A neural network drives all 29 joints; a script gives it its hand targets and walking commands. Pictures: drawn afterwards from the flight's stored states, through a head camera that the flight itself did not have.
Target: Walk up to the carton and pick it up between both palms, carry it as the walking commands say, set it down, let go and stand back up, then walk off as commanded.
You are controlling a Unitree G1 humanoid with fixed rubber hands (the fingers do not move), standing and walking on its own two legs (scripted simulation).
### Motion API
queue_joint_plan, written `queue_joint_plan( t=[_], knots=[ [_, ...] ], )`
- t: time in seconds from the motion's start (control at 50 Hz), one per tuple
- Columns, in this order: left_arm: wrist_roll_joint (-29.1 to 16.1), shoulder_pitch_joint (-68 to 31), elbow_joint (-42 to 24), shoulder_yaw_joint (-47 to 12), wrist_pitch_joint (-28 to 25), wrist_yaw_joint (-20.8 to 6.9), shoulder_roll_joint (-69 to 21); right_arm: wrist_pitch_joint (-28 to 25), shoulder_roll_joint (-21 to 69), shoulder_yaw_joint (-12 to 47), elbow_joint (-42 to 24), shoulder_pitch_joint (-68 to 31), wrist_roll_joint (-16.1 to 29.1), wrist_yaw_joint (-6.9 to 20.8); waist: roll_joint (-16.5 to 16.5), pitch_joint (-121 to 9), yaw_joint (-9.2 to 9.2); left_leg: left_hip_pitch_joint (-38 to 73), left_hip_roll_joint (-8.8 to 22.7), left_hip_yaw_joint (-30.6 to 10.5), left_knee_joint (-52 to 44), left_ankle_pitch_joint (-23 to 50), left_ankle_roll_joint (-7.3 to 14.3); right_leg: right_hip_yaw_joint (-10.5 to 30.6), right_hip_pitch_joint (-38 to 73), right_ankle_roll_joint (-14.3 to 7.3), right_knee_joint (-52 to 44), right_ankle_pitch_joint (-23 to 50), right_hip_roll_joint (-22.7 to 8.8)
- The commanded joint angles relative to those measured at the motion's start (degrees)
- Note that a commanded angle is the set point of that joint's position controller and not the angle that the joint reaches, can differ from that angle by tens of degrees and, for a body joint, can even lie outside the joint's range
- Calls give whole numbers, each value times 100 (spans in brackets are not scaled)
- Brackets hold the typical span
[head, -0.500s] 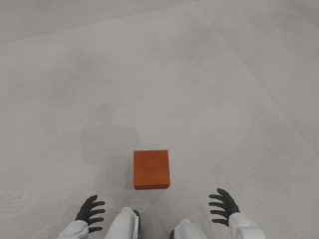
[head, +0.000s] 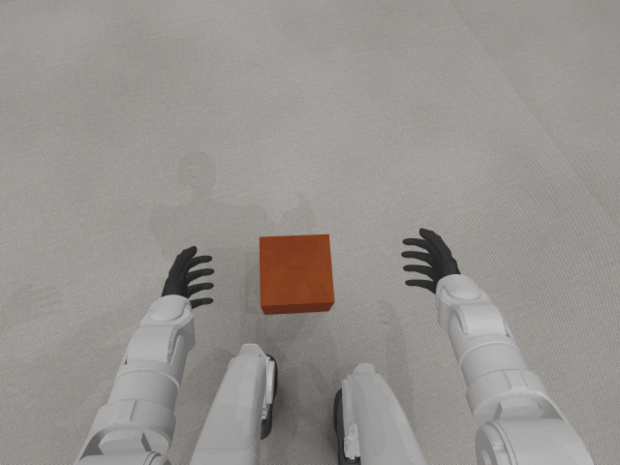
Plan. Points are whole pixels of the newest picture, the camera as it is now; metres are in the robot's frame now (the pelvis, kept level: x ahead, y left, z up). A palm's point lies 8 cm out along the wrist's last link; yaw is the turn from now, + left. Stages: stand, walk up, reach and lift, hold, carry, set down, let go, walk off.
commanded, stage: reach and lift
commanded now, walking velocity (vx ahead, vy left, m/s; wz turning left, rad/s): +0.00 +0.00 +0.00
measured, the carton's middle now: (295, 275) +0.47 +0.04 -0.59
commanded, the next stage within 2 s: none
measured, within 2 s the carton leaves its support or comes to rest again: neither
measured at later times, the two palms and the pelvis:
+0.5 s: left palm (188, 220) +0.44 +0.21 -0.14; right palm (417, 206) +0.48 -0.15 -0.13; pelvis +0.02 +0.00 -0.02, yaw -1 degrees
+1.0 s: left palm (210, 242) +0.45 +0.20 -0.26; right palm (399, 237) +0.48 -0.15 -0.26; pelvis +0.00 +0.00 -0.13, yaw -2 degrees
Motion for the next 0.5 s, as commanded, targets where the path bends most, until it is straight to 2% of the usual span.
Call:
queue_joint_plan(
  t=[0.0,0.28,0.36,0.48],
  knots=[
    [28,-1104,-338,141,-439,45,354,-387,-525,-182,-284,-1272,-8,-73,136,-3542,-3,3109,-173,-181,-523,-45,-318,-190,-522,-13,-1156,-1,150],
    [113,-2488,421,692,-1777,-65,621,-1465,-445,-390,417,-2754,-26,-306,104,-5243,68,2153,-296,-162,-168,1547,-309,-78,-1074,60,-879,1273,253],
    [152,-2737,535,821,-1956,-89,686,-1642,-503,-488,505,-2985,-64,-341,100,-5758,82,2076,-303,-140,-90,1881,-321,-95,-1151,84,-840,1670,263],
    [234,-2565,443,941,-2093,-188,649,-1802,-466,-631,415,-2739,-192,-275,134,-6220,80,2029,-293,-120,87,2408,-336,-163,-1486,91,-756,2057,295]
  ],
)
